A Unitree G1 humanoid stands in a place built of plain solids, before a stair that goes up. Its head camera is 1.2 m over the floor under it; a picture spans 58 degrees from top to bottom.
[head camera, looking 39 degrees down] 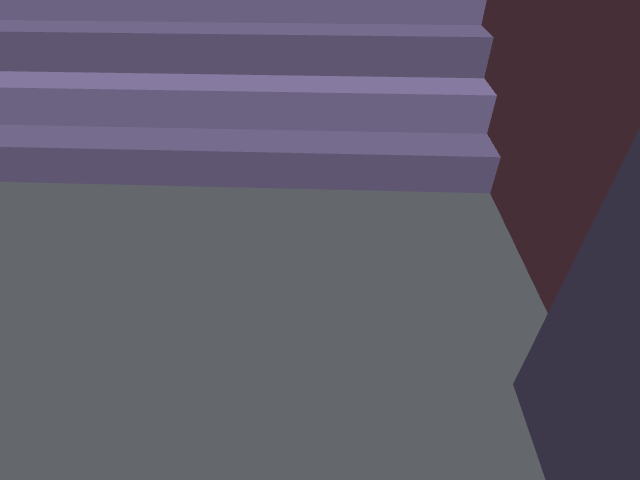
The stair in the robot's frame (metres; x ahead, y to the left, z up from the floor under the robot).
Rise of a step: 0.20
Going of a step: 0.26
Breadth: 3.41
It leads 3 degrees to the right of straight ahead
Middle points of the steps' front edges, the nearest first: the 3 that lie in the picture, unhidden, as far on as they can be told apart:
1.93 0.83 0.21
2.19 0.82 0.41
2.44 0.81 0.61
